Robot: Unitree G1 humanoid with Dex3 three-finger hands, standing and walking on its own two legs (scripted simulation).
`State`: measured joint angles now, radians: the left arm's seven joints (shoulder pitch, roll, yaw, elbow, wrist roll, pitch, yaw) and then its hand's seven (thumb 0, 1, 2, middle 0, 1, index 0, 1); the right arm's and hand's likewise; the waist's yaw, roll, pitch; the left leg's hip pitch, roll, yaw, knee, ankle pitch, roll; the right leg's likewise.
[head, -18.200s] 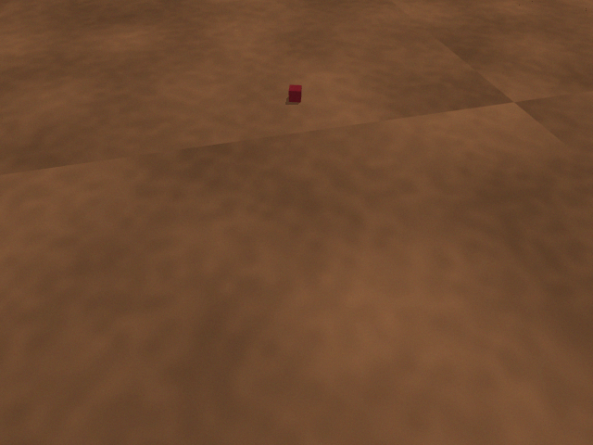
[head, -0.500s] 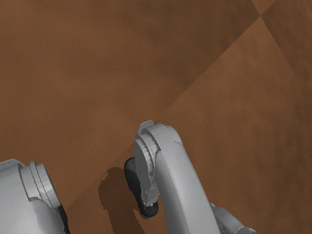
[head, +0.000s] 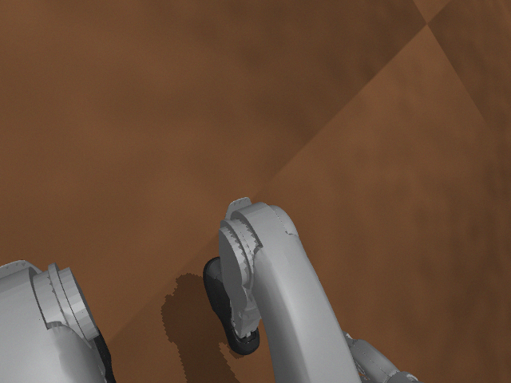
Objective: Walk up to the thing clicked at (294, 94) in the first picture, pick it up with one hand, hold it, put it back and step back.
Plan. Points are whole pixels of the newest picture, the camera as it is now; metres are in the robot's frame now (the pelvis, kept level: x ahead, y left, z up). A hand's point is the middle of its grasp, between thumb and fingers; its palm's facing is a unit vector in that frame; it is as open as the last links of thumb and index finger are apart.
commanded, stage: settle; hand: left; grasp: from above
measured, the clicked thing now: out of the picture +0.44 +0.34 -0.26
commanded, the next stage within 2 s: lift in 0.84 s
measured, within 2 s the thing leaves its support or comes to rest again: leaves its support in 0.30 s
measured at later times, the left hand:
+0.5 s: hand out of the picture +0.43 +0.34 -0.18, palm faces -0.37 -0.13 -0.92, open 10.6 cm
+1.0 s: hand out of the picture +0.43 +0.35 -0.11, palm faces -0.42 -0.12 -0.90, open 10.6 cm
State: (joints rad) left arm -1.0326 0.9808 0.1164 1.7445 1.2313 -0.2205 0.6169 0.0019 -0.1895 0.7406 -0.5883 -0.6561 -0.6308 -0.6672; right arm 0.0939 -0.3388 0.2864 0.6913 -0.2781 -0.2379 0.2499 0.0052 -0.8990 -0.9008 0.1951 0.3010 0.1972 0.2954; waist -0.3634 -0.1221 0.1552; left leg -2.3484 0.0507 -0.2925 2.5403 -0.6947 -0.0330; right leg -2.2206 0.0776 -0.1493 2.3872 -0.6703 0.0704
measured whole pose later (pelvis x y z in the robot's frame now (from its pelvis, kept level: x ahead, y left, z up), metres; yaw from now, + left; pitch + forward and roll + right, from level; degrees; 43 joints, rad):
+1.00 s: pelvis +0.00 -0.01 +0.04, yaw +6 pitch +33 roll -9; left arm -0.93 0.74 0.07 1.31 1.19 -0.15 0.28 0.00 -0.15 0.64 -0.65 -0.64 -0.69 -0.59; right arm 0.17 -0.30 0.09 0.70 -0.12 -0.04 0.16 0.01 -0.91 -0.90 0.20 0.30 0.20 0.30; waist -0.23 0.00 -0.04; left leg -2.31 0.03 -0.18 2.37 -0.64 -0.03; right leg -2.20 0.02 -0.08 2.30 -0.67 0.04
